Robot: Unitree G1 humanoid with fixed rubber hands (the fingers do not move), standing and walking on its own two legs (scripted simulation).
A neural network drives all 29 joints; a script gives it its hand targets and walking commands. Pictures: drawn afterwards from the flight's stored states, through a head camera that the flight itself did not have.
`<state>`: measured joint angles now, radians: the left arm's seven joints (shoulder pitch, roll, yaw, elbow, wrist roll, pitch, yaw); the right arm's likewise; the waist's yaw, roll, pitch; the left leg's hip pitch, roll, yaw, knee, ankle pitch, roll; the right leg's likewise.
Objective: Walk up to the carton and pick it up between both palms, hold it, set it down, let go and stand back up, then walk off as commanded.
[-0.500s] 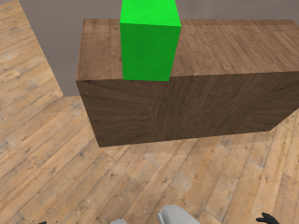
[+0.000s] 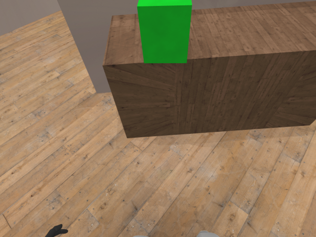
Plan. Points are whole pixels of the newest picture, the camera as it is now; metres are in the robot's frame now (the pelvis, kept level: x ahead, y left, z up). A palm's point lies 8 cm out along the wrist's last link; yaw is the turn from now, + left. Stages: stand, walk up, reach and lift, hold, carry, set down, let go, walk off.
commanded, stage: walk off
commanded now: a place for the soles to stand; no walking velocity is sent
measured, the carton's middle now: (165, 25) +0.95 +0.00 +0.04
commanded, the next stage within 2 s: stand in 0.70 s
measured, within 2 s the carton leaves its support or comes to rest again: neither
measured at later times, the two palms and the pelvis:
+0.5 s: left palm out of the picture +0.05 +0.30 -0.10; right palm out of the picture +0.06 -0.29 -0.09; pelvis -0.03 +0.00 +0.02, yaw +0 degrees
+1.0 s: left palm out of the picture +0.08 +0.29 -0.08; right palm out of the picture +0.04 -0.32 -0.10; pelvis -0.03 -0.01 +0.02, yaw +0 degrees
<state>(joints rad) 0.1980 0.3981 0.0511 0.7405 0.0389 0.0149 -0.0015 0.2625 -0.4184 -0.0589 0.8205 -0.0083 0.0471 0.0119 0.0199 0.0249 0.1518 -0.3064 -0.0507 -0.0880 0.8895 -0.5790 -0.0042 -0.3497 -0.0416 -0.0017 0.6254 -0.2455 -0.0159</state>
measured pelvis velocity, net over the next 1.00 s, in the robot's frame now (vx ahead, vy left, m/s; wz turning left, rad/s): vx -0.03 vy -0.01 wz -0.01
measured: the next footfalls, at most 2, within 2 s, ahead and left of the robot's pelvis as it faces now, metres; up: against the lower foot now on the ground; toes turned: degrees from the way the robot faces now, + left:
left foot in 0.04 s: +0.01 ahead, +0.13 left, +0.00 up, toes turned -1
right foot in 0.32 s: +0.03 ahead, -0.13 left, +0.00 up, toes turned +1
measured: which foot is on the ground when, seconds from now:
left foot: up 0.00-0.02, down 0.04-1.00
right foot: down 0.00-0.04, up 0.06-0.30, down 0.32-1.00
